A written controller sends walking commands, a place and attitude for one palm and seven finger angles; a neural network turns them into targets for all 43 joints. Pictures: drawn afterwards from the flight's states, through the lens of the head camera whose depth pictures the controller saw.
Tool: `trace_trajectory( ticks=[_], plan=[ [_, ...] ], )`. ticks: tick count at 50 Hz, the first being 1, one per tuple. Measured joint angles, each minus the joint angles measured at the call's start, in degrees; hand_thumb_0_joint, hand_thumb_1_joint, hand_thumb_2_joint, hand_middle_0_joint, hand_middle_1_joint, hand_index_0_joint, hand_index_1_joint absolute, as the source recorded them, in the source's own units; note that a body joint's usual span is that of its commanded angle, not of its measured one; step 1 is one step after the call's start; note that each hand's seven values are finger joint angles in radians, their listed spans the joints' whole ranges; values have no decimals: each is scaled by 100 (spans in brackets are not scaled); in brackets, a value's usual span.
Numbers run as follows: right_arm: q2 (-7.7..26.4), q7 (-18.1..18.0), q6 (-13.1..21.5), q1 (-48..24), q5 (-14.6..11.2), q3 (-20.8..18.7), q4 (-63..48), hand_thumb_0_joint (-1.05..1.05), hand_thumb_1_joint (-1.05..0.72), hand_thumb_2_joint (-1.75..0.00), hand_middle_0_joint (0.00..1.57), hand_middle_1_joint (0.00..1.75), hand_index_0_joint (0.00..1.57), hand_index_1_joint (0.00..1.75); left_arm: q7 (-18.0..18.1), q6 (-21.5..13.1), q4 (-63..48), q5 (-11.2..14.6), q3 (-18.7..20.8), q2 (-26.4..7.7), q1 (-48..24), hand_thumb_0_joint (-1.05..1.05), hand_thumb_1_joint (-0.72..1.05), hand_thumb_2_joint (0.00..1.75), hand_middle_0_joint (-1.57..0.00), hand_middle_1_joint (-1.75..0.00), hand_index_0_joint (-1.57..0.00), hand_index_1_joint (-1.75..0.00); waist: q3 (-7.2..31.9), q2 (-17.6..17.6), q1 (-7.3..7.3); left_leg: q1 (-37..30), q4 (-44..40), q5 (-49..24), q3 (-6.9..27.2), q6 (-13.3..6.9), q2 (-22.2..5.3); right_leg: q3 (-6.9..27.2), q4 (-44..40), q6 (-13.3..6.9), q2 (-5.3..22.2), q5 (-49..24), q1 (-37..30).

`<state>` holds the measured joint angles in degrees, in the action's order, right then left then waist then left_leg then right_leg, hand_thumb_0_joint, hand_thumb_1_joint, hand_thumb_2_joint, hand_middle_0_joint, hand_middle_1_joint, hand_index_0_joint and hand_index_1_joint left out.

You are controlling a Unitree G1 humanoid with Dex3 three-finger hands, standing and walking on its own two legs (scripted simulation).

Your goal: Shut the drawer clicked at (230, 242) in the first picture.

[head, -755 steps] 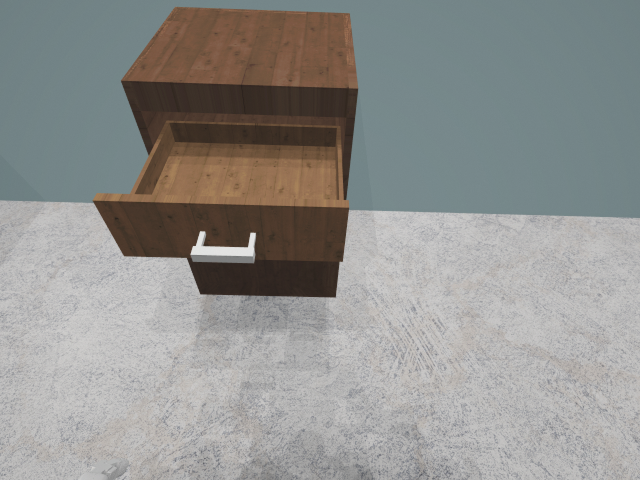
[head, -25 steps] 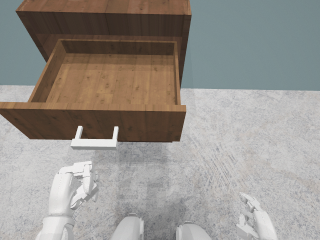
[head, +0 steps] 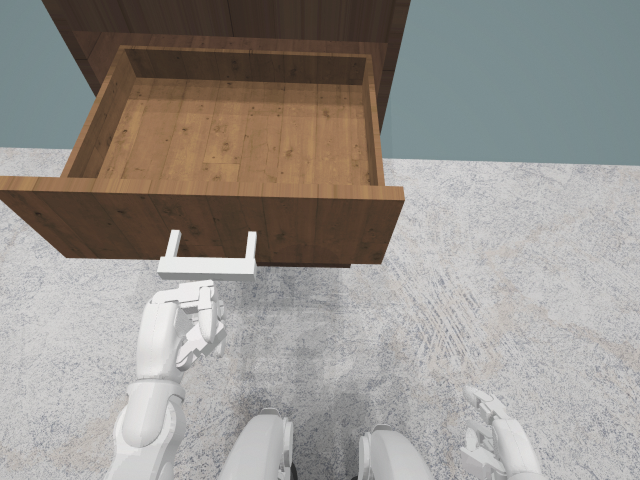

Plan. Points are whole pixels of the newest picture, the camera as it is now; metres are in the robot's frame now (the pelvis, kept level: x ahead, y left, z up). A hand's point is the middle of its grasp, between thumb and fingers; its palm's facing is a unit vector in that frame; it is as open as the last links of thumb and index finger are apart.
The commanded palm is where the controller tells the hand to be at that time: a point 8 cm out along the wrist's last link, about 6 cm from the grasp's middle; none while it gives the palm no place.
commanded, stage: bring the fist close to the handle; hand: left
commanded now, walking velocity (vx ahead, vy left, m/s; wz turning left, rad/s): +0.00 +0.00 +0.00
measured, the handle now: (211, 254) +0.38 +0.16 +0.03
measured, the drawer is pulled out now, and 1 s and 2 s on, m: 0.29 0.25 0.13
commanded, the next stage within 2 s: push the drawer shut in 0.24 s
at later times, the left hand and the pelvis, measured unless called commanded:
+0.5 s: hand (229, 323) +0.29 +0.12 +0.02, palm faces +0.02 -1.00 -0.02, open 3.3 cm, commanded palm +0.28 +0.18 +0.03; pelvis +0.00 +0.00 +0.00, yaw +0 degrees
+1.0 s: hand (234, 284) +0.34 +0.13 +0.02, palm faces +0.04 -1.00 -0.05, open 3.2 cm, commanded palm +0.34 +0.18 +0.03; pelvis -0.01 -0.02 +0.00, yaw +1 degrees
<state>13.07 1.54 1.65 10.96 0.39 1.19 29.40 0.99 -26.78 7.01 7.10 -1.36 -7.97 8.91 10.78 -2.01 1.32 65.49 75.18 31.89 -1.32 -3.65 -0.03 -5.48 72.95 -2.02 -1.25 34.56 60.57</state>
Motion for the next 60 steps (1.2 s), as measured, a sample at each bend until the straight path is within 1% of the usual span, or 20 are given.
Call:
trace_trajectory(
  ticks=[4, 8, 14, 18, 23, 26, 29, 36, 41, 46, 52, 60],
  plan=[
    [0, 5, -102, 33, -19, 30, -36, 1, -90, -90, 20, 30, 21, 30, 76, 41, 3, -110, -147, 46, 66, 2, 90, 90, -140, -160, -140, -160, 20, -21, -15, -73, -76, -27, -17, -30, 22, 19, -76, 31, 19, -29, -73],
    [-22, -12, -159, 29, -21, 52, -79, 1, -90, -90, 20, 30, 21, 30, 130, 101, 112, -176, -242, 102, 89, 2, 90, 90, -140, -160, -140, -160, 23, 17, 3, -93, -104, -42, -24, -38, 28, 26, -99, 37, 24, -42, -90],
    [-41, -22, -169, -18, 13, 40, -80, 1, -90, -90, 20, 30, 21, 30, 278, -58, 121, -234, -176, 21, 33, 2, 90, 90, -140, -160, -140, -160, -7, 84, 23, -58, -59, -30, 9, -11, 18, -6, -65, 11, 12, -27, -67],
    [-15, -3, -199, -53, 14, 31, -41, 1, -90, -90, 20, 30, 21, 30, 252, -131, 115, -195, -113, -28, -35, 2, 90, 90, -140, -160, -140, -160, 6, 56, 11, -40, -38, -19, 42, 6, 11, -38, -61, -6, 2, -16, -64],
    [15, -36, -242, -74, -17, 53, -20, 1, -90, -90, 20, 30, 21, 30, 96, 11, 369, -159, -94, -67, -230, 2, 90, 90, -140, -160, -140, -160, -11, 37, 16, -61, -67, -27, 63, 24, 11, -56, -86, -25, -3, -17, -86],
    [21, -73, -231, -88, -18, 58, 11, 1, -90, -90, 20, 30, 21, 30, 77, 63, 544, -134, -48, -98, -445, 2, 90, 90, -140, -160, -140, -160, -36, 42, 40, -42, -67, -30, 77, 43, 5, -68, -81, -44, -9, -14, -66],
    [20, -84, -206, -86, -2, 34, 66, 1, -90, -90, 20, 30, 21, 30, 80, 19, 617, -94, 20, -127, -583, 3, 89, 91, -140, -160, -140, -160, -49, 47, 53, -21, -64, -29, 81, 65, -6, -71, -71, -65, -21, -11, -38],
    [66, -82, -225, -42, -4, 7, 215, 1, -90, -90, 20, 30, 20, 30, 70, -84, 869, -41, 113, -133, -749, 4, 86, 92, -140, -160, -140, -160, -61, 25, 33, -45, -97, -48, 92, 102, -10, -80, -72, -100, -26, -10, -48],
    [98, -130, -197, -72, -14, 15, 334, 1, -90, -90, 20, 30, 20, 30, 29, -187, 1216, -25, 192, -201, -1131, 2, 84, 94, -140, -160, -140, -160, -113, 30, 29, 41, -41, -80, 135, 133, -9, -127, -4, -137, -24, -18, 30],
    [113, -173, -172, -107, -34, 23, 420, 1, -90, -90, 20, 30, 20, 30, -18, -150, 1559, 12, 313, -284, -1592, 1, 84, 95, -140, -160, -140, -160, -146, 33, 62, 136, 15, -116, 165, 159, -24, -161, 54, -167, -36, -44, 122],
    [118, -216, -154, -68, -61, 41, 475, 1, -90, -90, 20, 30, 20, 30, -54, -32, 2026, 44, 481, -369, -2106, 3, 83, 95, -140, -160, -140, -160, -143, 23, 139, 156, -16, -167, 164, 170, -45, -158, 25, -177, -55, -102, 151],
    [140, -205, -135, 80, -53, 38, 564, 0, -90, -90, 20, 30, 20, 30, -30, -60, 2735, 6, 693, -422, -2770, 4, 84, 95, -140, -160, -140, -160, -137, 15, 255, 184, -83, -217, 130, 152, -54, -122, -39, -157, -62, -167, 194]
  ],
)
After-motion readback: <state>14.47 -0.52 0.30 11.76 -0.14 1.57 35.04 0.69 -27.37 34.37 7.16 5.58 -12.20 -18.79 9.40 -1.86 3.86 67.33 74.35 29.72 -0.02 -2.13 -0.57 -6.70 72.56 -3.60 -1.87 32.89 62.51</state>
